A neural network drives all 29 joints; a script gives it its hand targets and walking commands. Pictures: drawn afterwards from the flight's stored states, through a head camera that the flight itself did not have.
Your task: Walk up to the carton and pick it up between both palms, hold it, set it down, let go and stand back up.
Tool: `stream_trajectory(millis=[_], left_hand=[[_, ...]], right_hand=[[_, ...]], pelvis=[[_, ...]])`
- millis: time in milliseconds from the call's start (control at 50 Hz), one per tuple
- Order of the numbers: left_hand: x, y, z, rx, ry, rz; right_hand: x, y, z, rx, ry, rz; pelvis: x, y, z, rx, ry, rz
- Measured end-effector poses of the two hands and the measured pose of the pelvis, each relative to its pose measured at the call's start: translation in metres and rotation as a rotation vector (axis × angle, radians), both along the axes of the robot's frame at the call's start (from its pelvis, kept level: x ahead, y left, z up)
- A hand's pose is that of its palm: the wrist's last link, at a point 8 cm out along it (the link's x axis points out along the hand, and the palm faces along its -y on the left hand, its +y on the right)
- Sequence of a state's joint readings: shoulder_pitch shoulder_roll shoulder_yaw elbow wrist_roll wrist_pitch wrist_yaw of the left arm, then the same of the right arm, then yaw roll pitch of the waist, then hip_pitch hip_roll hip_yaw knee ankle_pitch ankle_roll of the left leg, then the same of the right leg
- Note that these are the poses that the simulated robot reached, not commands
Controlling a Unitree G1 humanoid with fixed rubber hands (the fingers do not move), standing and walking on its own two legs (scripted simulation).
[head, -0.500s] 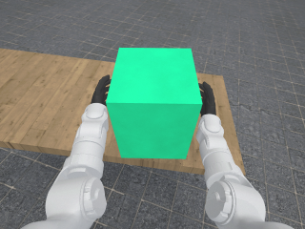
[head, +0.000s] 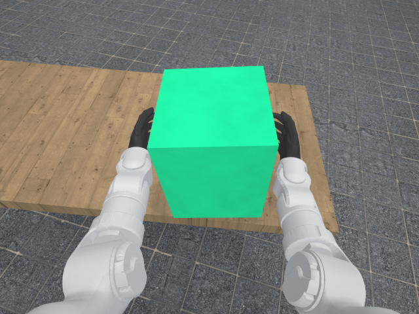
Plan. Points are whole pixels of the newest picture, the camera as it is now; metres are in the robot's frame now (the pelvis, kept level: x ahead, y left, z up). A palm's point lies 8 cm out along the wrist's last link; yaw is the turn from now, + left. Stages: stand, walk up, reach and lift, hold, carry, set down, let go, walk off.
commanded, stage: set down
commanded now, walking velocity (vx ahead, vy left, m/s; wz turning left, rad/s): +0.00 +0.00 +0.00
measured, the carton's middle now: (215, 147) +0.44 -0.03 +0.04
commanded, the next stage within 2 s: none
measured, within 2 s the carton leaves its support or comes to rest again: rests again in 1.10 s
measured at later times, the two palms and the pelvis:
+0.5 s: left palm (146, 148) +0.43 +0.11 +0.06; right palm (292, 157) +0.39 -0.18 +0.07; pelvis -0.01 +0.00 +0.00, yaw -1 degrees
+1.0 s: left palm (148, 154) +0.43 +0.11 +0.04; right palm (287, 166) +0.39 -0.18 +0.04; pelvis -0.01 +0.00 +0.00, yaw +0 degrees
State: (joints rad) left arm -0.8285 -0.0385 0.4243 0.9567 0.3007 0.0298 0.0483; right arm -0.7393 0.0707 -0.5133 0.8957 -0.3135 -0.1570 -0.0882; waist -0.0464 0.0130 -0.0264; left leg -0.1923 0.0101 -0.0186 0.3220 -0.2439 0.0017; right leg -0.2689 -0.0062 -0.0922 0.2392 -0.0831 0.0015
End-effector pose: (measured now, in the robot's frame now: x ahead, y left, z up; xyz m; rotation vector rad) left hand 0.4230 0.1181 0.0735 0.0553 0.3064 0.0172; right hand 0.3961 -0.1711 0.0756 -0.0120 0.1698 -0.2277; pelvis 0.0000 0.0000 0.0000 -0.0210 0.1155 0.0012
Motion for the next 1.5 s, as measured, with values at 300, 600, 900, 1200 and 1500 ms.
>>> stream_trajectory(millis=[300, 600, 900, 1200, 1500], left_hand=[[-0.001, 0.009, -0.010, 0.009, 0.010, -0.016], [0.005, -0.013, -0.021, -0.017, 0.047, -0.035], [0.009, -0.011, -0.034, -0.011, 0.014, -0.036], [0.007, -0.012, -0.037, -0.024, -0.005, -0.039], [0.006, -0.018, -0.037, -0.019, -0.013, -0.045]], right_hand=[[-0.004, 0.009, -0.007, 0.003, 0.010, -0.010], [-0.005, -0.012, -0.015, 0.004, 0.043, -0.041], [-0.004, -0.009, -0.035, -0.020, 0.020, -0.039], [-0.009, -0.009, -0.039, -0.025, 0.019, -0.047], [-0.015, -0.014, -0.050, -0.014, 0.036, -0.059]], pelvis=[[-0.006, 0.005, -0.002, -0.003, 0.058, 0.006], [-0.009, 0.000, -0.001, 0.007, 0.063, -0.015], [-0.004, -0.002, -0.003, 0.008, 0.123, -0.004], [-0.011, -0.001, -0.003, 0.010, 0.124, -0.008], [-0.010, -0.003, -0.003, 0.011, 0.118, -0.011]])
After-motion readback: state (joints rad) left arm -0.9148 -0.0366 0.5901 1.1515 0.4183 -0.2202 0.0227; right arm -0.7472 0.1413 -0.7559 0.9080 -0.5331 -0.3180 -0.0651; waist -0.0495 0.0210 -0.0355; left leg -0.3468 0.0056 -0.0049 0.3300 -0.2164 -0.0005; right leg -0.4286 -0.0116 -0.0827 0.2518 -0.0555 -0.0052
